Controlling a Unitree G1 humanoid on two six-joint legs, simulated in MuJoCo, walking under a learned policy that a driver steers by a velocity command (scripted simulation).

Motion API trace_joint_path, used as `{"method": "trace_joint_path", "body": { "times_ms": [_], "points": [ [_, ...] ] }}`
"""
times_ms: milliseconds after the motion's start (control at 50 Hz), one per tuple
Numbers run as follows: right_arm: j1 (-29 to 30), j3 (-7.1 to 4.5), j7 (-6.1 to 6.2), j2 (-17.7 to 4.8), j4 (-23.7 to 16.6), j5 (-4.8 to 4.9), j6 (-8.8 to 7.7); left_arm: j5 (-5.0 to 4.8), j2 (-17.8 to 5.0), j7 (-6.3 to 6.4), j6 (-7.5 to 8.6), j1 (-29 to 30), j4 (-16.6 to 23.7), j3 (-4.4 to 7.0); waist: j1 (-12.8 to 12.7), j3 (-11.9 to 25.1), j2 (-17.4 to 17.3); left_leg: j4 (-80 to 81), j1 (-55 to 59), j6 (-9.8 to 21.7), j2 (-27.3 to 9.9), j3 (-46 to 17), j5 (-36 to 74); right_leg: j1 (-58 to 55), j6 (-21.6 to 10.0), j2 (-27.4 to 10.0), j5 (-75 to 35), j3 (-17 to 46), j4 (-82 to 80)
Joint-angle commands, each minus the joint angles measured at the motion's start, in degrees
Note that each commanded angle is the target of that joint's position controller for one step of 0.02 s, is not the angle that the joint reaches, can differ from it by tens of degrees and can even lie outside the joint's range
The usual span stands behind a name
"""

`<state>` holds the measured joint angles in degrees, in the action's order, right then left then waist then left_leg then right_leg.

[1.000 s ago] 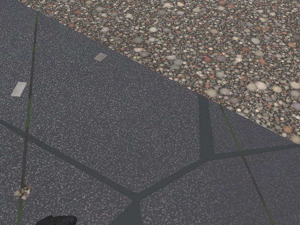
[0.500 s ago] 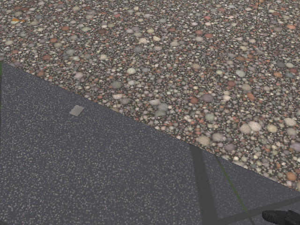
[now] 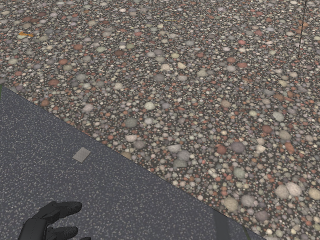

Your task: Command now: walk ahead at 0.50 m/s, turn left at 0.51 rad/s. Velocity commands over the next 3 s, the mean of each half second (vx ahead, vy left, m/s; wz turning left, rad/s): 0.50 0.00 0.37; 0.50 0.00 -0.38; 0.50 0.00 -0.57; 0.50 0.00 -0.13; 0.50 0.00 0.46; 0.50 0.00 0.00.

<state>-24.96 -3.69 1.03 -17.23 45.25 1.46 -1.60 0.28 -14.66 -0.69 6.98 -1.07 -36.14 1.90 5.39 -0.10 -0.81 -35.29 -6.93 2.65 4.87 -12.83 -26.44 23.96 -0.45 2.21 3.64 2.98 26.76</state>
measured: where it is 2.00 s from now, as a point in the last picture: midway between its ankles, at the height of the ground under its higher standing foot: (156, 135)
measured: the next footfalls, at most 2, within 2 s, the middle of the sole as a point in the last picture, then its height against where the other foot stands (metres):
left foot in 0.46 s outside the picture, level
right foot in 1.00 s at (159, 198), level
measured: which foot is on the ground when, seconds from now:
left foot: up 0.00-0.44, down 0.46-0.98, up 1.00-1.00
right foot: down 0.00-0.48, up 0.50-0.98, down 1.00-1.00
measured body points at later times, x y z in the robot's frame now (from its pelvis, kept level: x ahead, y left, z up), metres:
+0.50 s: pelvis +0.25 +0.06 -0.01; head +0.29 +0.08 +0.44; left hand +0.17 +0.34 -0.14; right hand +0.53 -0.11 -0.07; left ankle +0.33 +0.19 -0.73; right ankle +0.11 -0.12 -0.69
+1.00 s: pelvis +0.51 +0.07 -0.01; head +0.55 +0.06 +0.44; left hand +0.73 +0.31 -0.10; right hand +0.53 -0.22 -0.14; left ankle +0.33 +0.19 -0.72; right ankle +0.63 -0.02 -0.73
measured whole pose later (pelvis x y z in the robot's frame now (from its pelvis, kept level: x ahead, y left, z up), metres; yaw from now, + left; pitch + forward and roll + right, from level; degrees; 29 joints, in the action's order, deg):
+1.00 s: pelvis +0.51 +0.07 -0.01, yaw -4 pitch +1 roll +2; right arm -18.8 -5.0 1.0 -16.9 48.6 1.1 -2.4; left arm -1.4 -15.5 -3.3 1.7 -4.9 -40.2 3.3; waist 2.3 -2.5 0.8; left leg -28.1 3.8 -2.6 -4.2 16.6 -27.8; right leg 29.4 -6.3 -0.9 7.6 -3.3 35.6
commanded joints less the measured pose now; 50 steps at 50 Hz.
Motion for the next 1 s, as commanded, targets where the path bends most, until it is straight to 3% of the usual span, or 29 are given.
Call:
{"method": "trace_joint_path", "body": {
  "times_ms": [20, 40, 60, 80, 120, 200, 300, 360, 400, 420, 440, 460, 480, 500, 520, 540, 560, 600, 640, 680, 780, 840, 900, 940, 960, 980, 1000],
  "points": [
    [-3.12, 0.0, 0.1, -4.93, -6.53, 1.03, -1.71, -0.44, -12.44, 0.45, -0.67, -19.82, -1.23, 4.79, -9.13, 14.96, 15.38, -33.1, -37.54, -1.14, -3.49, 3.3, -7.3, -43.24, -15.08, -27.03, 22.75, 40.98, -8.26],
    [1.76, -0.95, 0.02, -7.94, -6.55, 0.91, -1.4, -0.62, -8.6, 0.55, -0.82, -17.52, -0.86, 3.77, -10.13, 7.67, 9.56, -36.24, -39.48, -1.69, -5.64, 3.21, -1.92, -37.04, -12.92, -24.15, 22.03, 32.8, -9.24],
    [4.88, -1.1, -0.02, -7.75, -6.96, 0.31, -1.12, -0.24, -7.29, 0.51, -1.01, -14.93, -0.81, 3.25, -9.42, 3.55, 6.01, -36.04, -38.15, -2.25, -7.26, 4.7, 2.31, -30.8, -11.29, -21.3, 15.12, 24.8, -10.33],
    [6.82, -1.25, -0.19, -7.08, -7.62, -0.22, -1.06, 0.06, -6.22, 0.43, -1.14, -12.97, -1.24, 2.89, -8.37, 0.93, 5.39, -34.18, -37.26, -2.55, -8.53, 5.08, 5.2, -26.13, -10.63, -19.15, 9.63, 19.96, -11.78],
    [7.39, -1.19, -0.86, -5.04, -8.36, 0.17, -0.41, 0.43, -5.35, 0.42, -0.92, -11.21, -1.96, 2.62, -6.51, -0.84, 7.35, -31.77, -33.91, -2.79, -10.48, 6.1, 8.01, -20.16, -9.84, -16.56, 2.99, 12.32, -14.63],
    [11.01, -0.33, -1.47, -2.51, -10.69, -0.31, 0.23, -0.06, -8.21, 0.47, -0.33, -11.37, -4.15, 3.71, -6.13, -1.76, 5.62, -24.46, -34.87, -4.28, -11.74, 7.46, 13.58, -18.17, -11.46, -17.09, -5.23, 4.35, -17.93],
    [18.82, 0.94, -2.92, -0.77, -12.46, -0.45, -1.04, -0.8, -10.56, 0.36, -0.86, -13.82, -6.95, 3.97, -8.7, -2.71, 3.47, -6.73, -28.58, -2.65, -9.94, 10.66, 26.09, -17.93, -9.91, -15.06, -8.27, -4.11, -18.45],
    [23.49, 0.86, -3.56, -1.85, -14.45, -0.27, -1.31, -1.98, -12.49, 0.16, -1.55, -16.97, -9.25, 4.4, -9.38, -4.18, 3.73, -0.85, -27.62, -0.87, -8.86, 11.79, 24.24, -22.21, -9.29, -17.29, -8.89, -4.37, -17.7],
    [24.2, 0.43, -3.71, -3.03, -15.27, -0.66, -1.49, -2.68, -13.43, 0.12, -2.42, -18.45, -10.87, 4.45, -8.1, -4.02, 4.49, 2.42, -24.91, 0.81, -7.58, 13.19, 19.05, -25.25, -8.81, -18.55, -16.51, -3.26, -14.3],
    [21.25, -0.26, -3.58, -4.36, -14.66, -0.89, -1.63, -2.81, -14.04, 0.19, -2.85, -18.33, -11.36, 4.41, -5.73, -1.96, 5.29, 4.34, -19.36, 1.8, -5.99, 14.5, 17.77, -25.77, -8.06, -18.09, -25.15, -3.52, -10.01],
    [13.68, -1.53, -3.26, -6.48, -12.37, -1.06, -1.73, -2.87, -13.75, 0.28, -3.2, -17.85, -11.74, 4.02, -1.18, 2.47, 4.85, 7.37, -7.83, 3.25, -4.17, 16.1, 20.56, -23.51, -6.62, -15.92, -31.6, -5.41, -1.2],
    [4.89, -3.09, -2.49, -9.97, -9.95, -1.3, -1.51, -2.12, -11.74, 0.4, -2.97, -18.45, -11.53, 3.03, 2.75, 8.66, 3.87, 5.27, 8.18, 4.85, -7.15, 13.06, 23.32, -14.68, -4.41, -13.13, -25.29, -6.81, 10.96],
    [-1.43, -4.29, -1.51, -16.4, -9.46, -2.74, -1.2, -0.66, -5.12, -0.08, -2.14, -22.63, -9.13, 0.73, 2.11, 18.63, -9.1, 6.02, 30.73, 12.67, -24.59, -11.65, 18.81, 7.73, 0.01, -5.04, 4.76, -8.16, 34.56],
    [-2.2, -3.43, -1.5, -13.65, -9.82, -2.38, -1.18, -1.48, -6.51, -0.12, -1.22, -23.09, -10.39, 0.86, 2.69, 25.77, -11.3, 14.28, 30.47, 15.92, -30.28, -27.48, 15.93, 12.99, 0.43, -1.17, 30.58, 2.18, 45.1],
    [0.79, -2.22, -1.79, -10.21, -9.15, -2.06, -1.41, -3.31, -11.32, -0.24, -1.16, -18.98, -9.36, 2.52, 2.56, 16.4, -7.33, 15.43, 23.37, 12.98, -27.87, -18.49, 13.91, 17.74, 0.06, -4.16, 28.15, 4.3, 48.36],
    [4.09, -1.62, -1.94, -8.21, -8.64, -1.57, -1.68, -3.43, -10.65, -0.16, -1.28, -16.0, -8.36, 2.43, 0.58, 9.22, -6.66, 16.75, 15.66, 10.98, -25.17, -10.03, 14.86, 18.88, -0.22, -6.92, 23.67, 2.2, 46.26],
    [7.72, -1.06, -2.17, -6.04, -8.25, -1.5, -2.04, -2.52, -9.75, 0.2, -1.69, -14.8, -8.43, 2.47, -1.43, 5.1, -5.04, 18.99, 8.74, 9.59, -22.54, -4.73, 16.05, 17.32, 0.01, -8.75, 19.33, 1.53, 43.04],
    [12.03, -0.66, -2.47, -3.61, -7.97, -2.0, -3.3, -2.13, -7.97, 0.51, -3.56, -17.99, -9.81, 2.68, -5.06, 2.35, -7.17, 23.79, -0.15, 8.48, -19.85, 2.51, 19.27, 10.52, 0.62, -10.64, 12.92, 2.0, 40.58],
    [13.11, -0.99, -2.37, -3.52, -6.79, -2.35, -4.5, -2.19, -5.69, 0.66, -4.86, -18.55, -10.03, 2.42, -6.34, 0.8, -5.23, 26.75, -3.01, 9.13, -19.9, 6.97, 23.67, 10.02, 1.36, -10.59, 9.67, 2.3, 39.6],
    [12.78, -1.35, -1.9, -3.96, -5.39, -2.79, -5.0, -2.03, -5.31, 0.9, -5.35, -15.96, -9.0, 2.52, -6.31, -1.22, -3.78, 28.0, -2.56, 8.91, -19.84, 10.88, 26.44, 13.23, 1.81, -10.5, 5.31, 3.6, 35.76],
    [10.65, -2.16, -0.67, -6.34, -2.92, -2.33, -4.64, -1.42, -3.56, -0.74, -4.66, -7.68, -6.22, 1.71, -3.86, -4.05, -2.0, 29.34, 0.83, 7.36, -19.31, 19.0, 28.34, 13.96, 0.93, -9.32, -7.11, 0.57, 18.93],
    [8.04, -2.85, -0.3, -7.85, -1.18, -1.45, -3.82, -1.36, -3.41, -1.86, -4.64, -2.51, -3.61, 1.39, -1.97, -5.99, -0.85, 28.59, 5.32, 6.88, -20.84, 21.42, 29.25, 14.88, -0.44, -8.81, -6.72, -1.77, 12.65],
    [7.06, -3.44, -0.27, -8.86, -0.06, -0.54, -2.61, -1.45, -4.51, -2.76, -4.72, -0.62, -1.55, 1.76, -2.11, -5.94, -1.06, 24.4, 10.93, 5.91, -22.2, 23.13, 35.08, 15.09, -2.63, -7.59, -1.63, -4.28, 10.72],
    [8.32, -3.93, -0.01, -10.47, -0.32, -0.1, -1.81, -1.44, -5.93, -3.0, -4.94, -2.86, -0.93, 2.58, -4.37, -3.17, -2.93, 17.13, 12.38, 4.63, -22.02, 24.67, 52.85, 9.31, -4.86, -4.37, 4.66, -7.61, 10.62],
    [9.07, -4.08, 0.18, -11.08, -0.54, 0.05, -1.28, -1.59, -7.57, -2.89, -5.11, -7.44, -1.59, 3.56, -7.23, -0.15, -3.69, 9.43, 11.92, 3.72, -21.31, 25.57, 61.77, 2.85, -6.29, -1.85, 7.43, -9.4, 10.56],
    [9.93, -3.82, 0.33, -10.77, -0.83, 0.34, -0.92, -1.85, -10.44, -2.43, -5.14, -15.83, -3.59, 5.27, -12.03, 4.24, -2.68, -2.43, 7.95, 1.86, -18.95, 27.18, 62.63, -9.25, -8.35, 1.08, 4.92, -10.01, 6.98],
    [8.51, -2.89, 0.6, -8.73, -1.73, -0.89, -1.25, -2.0, -15.83, -1.29, -5.68, -24.88, -5.68, 7.46, -15.27, 9.58, 3.62, -20.49, -5.22, -1.09, -16.1, 27.5, 46.09, -26.3, -11.72, -3.96, 3.79, 0.83, 4.94]
  ]
}}
Over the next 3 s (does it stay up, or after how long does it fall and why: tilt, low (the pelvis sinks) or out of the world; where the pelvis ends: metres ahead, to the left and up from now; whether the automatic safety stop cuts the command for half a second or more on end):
stays up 1.60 -0.12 -0.08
